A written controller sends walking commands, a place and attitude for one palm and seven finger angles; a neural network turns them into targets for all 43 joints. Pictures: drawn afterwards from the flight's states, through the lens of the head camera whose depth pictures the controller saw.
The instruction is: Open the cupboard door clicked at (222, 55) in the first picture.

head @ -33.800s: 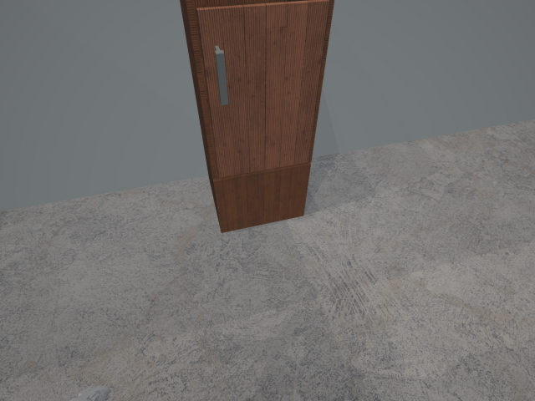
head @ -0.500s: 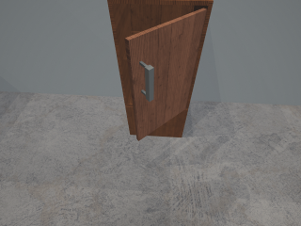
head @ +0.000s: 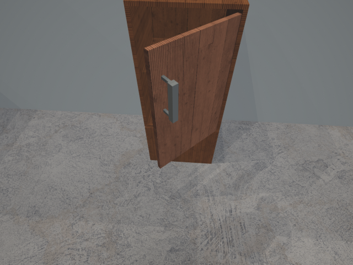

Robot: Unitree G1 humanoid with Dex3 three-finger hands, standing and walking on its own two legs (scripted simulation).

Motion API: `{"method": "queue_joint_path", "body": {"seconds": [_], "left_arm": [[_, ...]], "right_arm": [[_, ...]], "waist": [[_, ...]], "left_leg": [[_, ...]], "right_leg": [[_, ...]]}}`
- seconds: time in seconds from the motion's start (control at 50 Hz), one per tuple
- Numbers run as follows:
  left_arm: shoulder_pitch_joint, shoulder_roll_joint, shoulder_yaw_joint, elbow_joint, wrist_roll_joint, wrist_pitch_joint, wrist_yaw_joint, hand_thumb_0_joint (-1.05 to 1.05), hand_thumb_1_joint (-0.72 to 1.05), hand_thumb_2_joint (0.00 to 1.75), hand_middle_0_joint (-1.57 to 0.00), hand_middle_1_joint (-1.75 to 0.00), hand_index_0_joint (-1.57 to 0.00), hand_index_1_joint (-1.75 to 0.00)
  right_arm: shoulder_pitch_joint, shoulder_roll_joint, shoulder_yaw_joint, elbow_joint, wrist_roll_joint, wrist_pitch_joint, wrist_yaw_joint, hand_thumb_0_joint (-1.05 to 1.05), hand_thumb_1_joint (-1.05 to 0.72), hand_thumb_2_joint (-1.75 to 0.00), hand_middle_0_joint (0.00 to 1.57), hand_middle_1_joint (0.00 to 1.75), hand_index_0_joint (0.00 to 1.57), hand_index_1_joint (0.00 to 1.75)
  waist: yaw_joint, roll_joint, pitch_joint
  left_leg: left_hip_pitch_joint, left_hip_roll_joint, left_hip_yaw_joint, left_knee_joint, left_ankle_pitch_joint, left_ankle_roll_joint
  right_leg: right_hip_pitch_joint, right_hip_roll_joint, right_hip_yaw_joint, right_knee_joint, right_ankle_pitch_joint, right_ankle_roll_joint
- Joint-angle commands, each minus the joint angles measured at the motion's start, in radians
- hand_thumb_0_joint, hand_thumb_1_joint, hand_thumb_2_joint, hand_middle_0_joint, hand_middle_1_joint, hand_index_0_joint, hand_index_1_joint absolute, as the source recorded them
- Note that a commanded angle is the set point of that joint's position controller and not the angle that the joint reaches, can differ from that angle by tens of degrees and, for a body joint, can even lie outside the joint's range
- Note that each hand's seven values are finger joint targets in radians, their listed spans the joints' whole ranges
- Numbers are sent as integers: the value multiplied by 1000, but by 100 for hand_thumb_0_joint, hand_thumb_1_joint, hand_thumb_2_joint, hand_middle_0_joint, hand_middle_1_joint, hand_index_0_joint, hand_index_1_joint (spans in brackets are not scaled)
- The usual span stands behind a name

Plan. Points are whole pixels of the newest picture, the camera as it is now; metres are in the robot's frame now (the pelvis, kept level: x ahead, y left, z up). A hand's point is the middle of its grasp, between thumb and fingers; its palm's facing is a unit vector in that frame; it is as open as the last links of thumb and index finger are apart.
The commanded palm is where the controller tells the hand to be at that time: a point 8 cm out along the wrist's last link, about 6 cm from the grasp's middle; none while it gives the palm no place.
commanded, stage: walk to a spot facing it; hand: left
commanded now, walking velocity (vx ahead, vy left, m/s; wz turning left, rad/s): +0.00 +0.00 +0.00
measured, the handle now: (169, 99) +0.58 +0.06 +0.02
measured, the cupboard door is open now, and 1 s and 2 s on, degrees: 43 43 43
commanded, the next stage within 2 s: none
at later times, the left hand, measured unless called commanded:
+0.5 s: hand out of the picture +0.07 +0.18 -0.18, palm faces -0.12 -0.95 -0.27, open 7.4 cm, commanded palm none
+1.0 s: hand out of the picture +0.10 +0.19 -0.19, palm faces -0.34 -0.91 -0.23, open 7.4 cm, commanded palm none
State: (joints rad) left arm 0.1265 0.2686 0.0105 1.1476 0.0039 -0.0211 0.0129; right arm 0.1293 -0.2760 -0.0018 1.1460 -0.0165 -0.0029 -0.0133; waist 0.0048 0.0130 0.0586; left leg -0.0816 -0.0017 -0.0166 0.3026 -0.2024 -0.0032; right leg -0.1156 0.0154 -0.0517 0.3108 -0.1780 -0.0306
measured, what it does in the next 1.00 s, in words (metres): steps on the spot, turning right: left foot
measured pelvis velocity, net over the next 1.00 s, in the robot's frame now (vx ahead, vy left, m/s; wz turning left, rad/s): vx -0.03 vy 0.02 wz -0.45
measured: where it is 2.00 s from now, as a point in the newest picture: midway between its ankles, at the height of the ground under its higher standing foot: outside the picture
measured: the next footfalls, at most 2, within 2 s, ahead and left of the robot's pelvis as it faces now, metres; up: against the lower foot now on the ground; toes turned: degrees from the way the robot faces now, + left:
left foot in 0.96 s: +0.07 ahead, +0.12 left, +0.00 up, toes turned -27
right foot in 1.26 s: -0.08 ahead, -0.14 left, +0.00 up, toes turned -38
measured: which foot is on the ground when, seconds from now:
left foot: down 0.00-0.48, up 0.50-0.94, down 0.96-1.00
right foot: down 0.00-0.94, up 0.96-1.00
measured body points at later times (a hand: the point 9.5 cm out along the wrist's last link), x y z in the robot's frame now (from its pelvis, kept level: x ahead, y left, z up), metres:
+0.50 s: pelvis -0.02 -0.02 -0.03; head +0.01 -0.05 +0.42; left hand +0.07 +0.23 -0.16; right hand -0.04 -0.27 -0.19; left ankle -0.03 +0.12 -0.74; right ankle -0.03 -0.11 -0.75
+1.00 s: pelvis -0.03 +0.02 -0.02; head +0.01 +0.01 +0.43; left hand +0.11 +0.24 -0.17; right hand -0.01 -0.27 -0.14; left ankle +0.03 +0.13 -0.75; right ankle -0.04 -0.11 -0.73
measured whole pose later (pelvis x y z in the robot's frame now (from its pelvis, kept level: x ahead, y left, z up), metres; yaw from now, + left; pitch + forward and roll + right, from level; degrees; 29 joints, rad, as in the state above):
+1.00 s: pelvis -0.03 +0.02 -0.02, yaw -26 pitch +1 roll +0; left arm 0.23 0.24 0.08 0.93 0.01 0.07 -0.01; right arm 0.09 -0.21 -0.04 0.89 -0.01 0.00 -0.04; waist 0.04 -0.03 0.08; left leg -0.28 0.02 -0.03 0.53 -0.27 -0.01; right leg -0.43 0.11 0.15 0.73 -0.39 0.01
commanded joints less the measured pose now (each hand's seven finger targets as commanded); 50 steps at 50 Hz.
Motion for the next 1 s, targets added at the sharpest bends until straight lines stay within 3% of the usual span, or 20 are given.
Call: {"method": "queue_joint_path", "body": {"seconds": [0.0, 0.1, 0.22, 0.28, 0.32, 0.36, 0.42, 0.44, 0.46, 0.48, 0.5, 0.54, 0.6, 0.78, 0.84, 0.88, 0.9, 0.92, 0.94, 0.98], "left_arm": [[-2, 180, 35, -49, 4, -16, 13, 0, 90, 90, -20, -30, -20, -30], [23, 105, 29, -53, 3, 13, 15, 0, 90, 90, -20, -30, -20, -30], [31, 119, 60, -126, 12, 50, 1, 0, 90, 90, -20, -30, -20, -30], [36, 95, 68, -167, 15, 61, -10, 0, 90, 90, -20, -30, -20, -30], [26, 76, 74, -199, 16, 74, -18, 0, 90, 90, -20, -30, -20, -30], [36, 65, 81, -224, 15, 82, -23, 0, 90, 90, -20, -30, -20, -30], [143, 51, 88, -211, 16, 68, -31, 0, 90, 90, -20, -30, -20, -30], [207, 90, 100, -196, 22, 57, -28, 0, 90, 90, -20, -30, -20, -30], [234, 208, 125, -196, 36, 44, -8, 0, 90, 90, -20, -30, -20, -30], [254, 222, 126, -195, 16, 47, 4, 0, 90, 90, -20, -30, -20, -30], [202, 216, 121, -214, 14, 53, 4, 0, 90, 90, -20, -30, -20, -30], [108, 150, 115, -252, 19, 50, 9, 0, 90, 90, -20, -30, -20, -30], [136, 136, 110, -255, 18, 36, 12, 0, 90, 90, -20, -30, -20, -30], [183, 147, 120, -258, 27, 45, 6, 0, 90, 90, -20, -30, -20, -30], [145, 158, 124, -279, 27, 53, 3, 0, 90, 90, -20, -30, -20, -30], [98, 143, 119, -290, 22, 56, 4, 0, 90, 90, -20, -30, -20, -30], [90, 106, 109, -304, 12, 59, 1, 0, 90, 90, -20, -30, -20, -30], [102, 51, 95, -325, -3, 59, -15, 0, 90, 90, -20, -30, -20, -30], [47, 87, 100, -340, 10, 56, -22, 0, 90, 90, -20, -30, -20, -30], [72, 92, 109, -348, 24, 53, -40, 0, 90, 90, -20, -30, -20, -30]], "right_arm": [[9, -156, -26, -46, -1, -14, -12, 0, -90, -90, 20, 30, 20, 30], [69, -72, -17, -38, -4, 1, -21, 0, -90, -90, 20, 30, 20, 30], [102, -108, -53, -100, -6, 20, -37, 0, -90, -90, 20, 30, 20, 30], [100, -135, -71, -135, -9, 19, -42, 0, -90, -90, 20, 30, 20, 30], [97, -143, -79, -151, -15, 13, -44, 0, -90, -90, 20, 30, 20, 30], [73, -138, -79, -176, -20, 9, -44, 0, -90, -90, 20, 30, 20, 30], [14, -136, -85, -210, -19, 9, -43, 0, -90, -90, 20, 30, 20, 30], [3, -120, -88, -220, -8, 16, -42, 0, -90, -90, 20, 30, 20, 30], [27, -37, -79, -252, 6, 20, -35, 0, -90, -90, 20, 30, 20, 30], [16, -64, -81, -261, 4, 36, -32, 0, -90, -90, 20, 30, 20, 30], [39, -61, -83, -250, 9, 39, -24, 0, -90, -90, 20, 30, 20, 30], [-16, -53, -86, -250, 2, 35, -18, 0, -90, -90, 20, 30, 20, 30], [1, -18, -78, -252, 3, 34, -13, 0, -90, -90, 20, 30, 20, 30], [-66, -26, -77, -304, 14, 24, -22, 0, -90, -90, 20, 30, 20, 30], [-32, -31, -78, -302, 22, 19, -25, 0, -90, -90, 20, 30, 20, 30], [48, -39, -80, -279, 23, 10, -30, 0, -90, -90, 20, 30, 20, 30], [97, -90, -87, -267, 18, -1, -39, 0, -90, -90, 20, 30, 20, 30], [93, -191, -105, -281, -2, -8, -44, 0, -90, -90, 20, 30, 20, 30], [98, -215, -107, -295, -9, -3, -48, 0, -90, -90, 20, 30, 20, 30], [12, -164, -88, -336, -24, -10, -46, 0, -90, -90, 20, 30, 20, 30]], "waist": [[-7, -22, -87], [-14, -11, -69], [-19, -9, -43], [-13, 71, -34], [-9, 168, -6], [3, 179, 0], [65, 87, -45], [92, -64, -61], [83, -424, -67], [99, -367, -75], [60, -279, -43], [27, -170, 11], [19, -83, -85], [46, -187, -107], [21, -172, -103], [-24, -147, -119], [-47, -19, -138], [-41, 272, -111], [-52, 246, -66], [6, 79, -48]], "left_leg": [[-8, 104, -71, -26, 209, 24], [-10, 116, -22, 23, 207, 9], [-32, 160, -1, 76, 115, 29], [-26, 239, -61, 47, 89, 79], [-65, 351, -137, -17, 160, 160], [-102, 392, -128, -8, 240, 198], [-134, 315, 11, 182, 297, 110], [-206, 207, 81, 366, 144, 39], [-429, 19, 169, 630, -345, -40], [-429, 15, 37, 801, -436, -32], [-452, 46, -5, 868, -389, -25], [-495, 67, -24, 884, -262, -35], [-442, 58, -6, 802, -209, -48], [-392, 12, -9, 552, -247, -48], [-281, -6, -17, 403, -235, -32], [-76, -6, -14, 179, -106, -28], [76, 103, -109, 43, -109, 3], [134, 368, -392, -85, -171, 87], [5, 497, -465, -101, -80, 176], [-124, 447, -357, -50, 82, 219]], "right_leg": [[59, -143, 116, -39, 234, -14], [11, -136, 138, 11, 288, -11], [-115, -93, 172, 134, 238, -17], [-212, -39, 148, 269, 114, -6], [-268, -3, 90, 492, -228, 12], [-274, -34, 110, 599, -343, 12], [-107, -45, 70, 341, -165, 10], [-15, -79, 160, 139, 90, -6], [68, -338, 573, -30, 335, -81], [19, -376, 611, -40, 374, -139], [-44, -358, 571, -54, 96, -199], [-92, -268, 536, -30, 54, -181], [-34, -223, 456, 15, 193, -163], [12, -184, 543, 37, 255, -164], [-80, -168, 577, 42, 208, -147], [-214, -117, 550, 91, 130, -83], [-355, -36, 458, 167, -27, -32], [-535, 94, 257, 386, -303, 29], [-528, 49, 151, 606, -416, 66], [-480, -2, 126, 795, -331, 83]]}}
